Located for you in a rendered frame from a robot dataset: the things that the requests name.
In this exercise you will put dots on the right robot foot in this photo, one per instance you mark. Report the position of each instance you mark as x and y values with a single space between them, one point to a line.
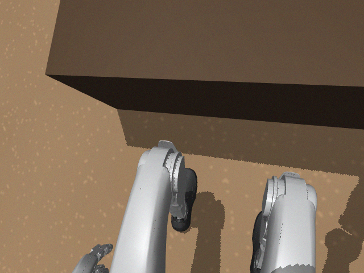
256 244

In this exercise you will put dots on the left robot foot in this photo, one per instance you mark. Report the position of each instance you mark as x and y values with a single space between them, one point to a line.
190 196

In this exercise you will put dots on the left robot hand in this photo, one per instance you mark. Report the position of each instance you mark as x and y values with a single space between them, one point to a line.
88 263

